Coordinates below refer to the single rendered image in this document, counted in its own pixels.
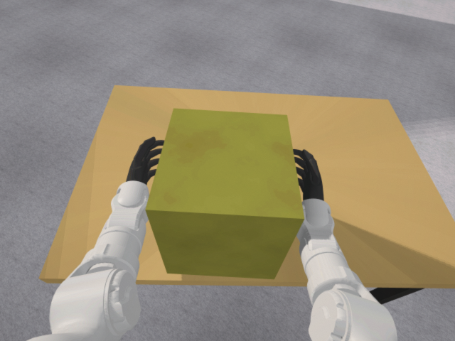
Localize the left robot forearm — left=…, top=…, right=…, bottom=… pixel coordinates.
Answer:
left=50, top=180, right=149, bottom=332

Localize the right robot forearm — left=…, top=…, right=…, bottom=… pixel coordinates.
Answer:
left=296, top=198, right=397, bottom=331

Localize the right robot hand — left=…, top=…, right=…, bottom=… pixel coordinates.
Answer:
left=293, top=149, right=324, bottom=201

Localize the left robot hand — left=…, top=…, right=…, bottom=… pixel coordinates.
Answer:
left=126, top=137, right=164, bottom=185

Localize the robot right upper arm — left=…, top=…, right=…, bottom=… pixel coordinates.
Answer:
left=309, top=289, right=397, bottom=341

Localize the carton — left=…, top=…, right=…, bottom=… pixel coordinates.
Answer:
left=145, top=108, right=304, bottom=279

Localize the robot left upper arm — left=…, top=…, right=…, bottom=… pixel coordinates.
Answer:
left=27, top=268, right=141, bottom=341

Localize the table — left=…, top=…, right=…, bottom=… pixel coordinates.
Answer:
left=39, top=85, right=455, bottom=304

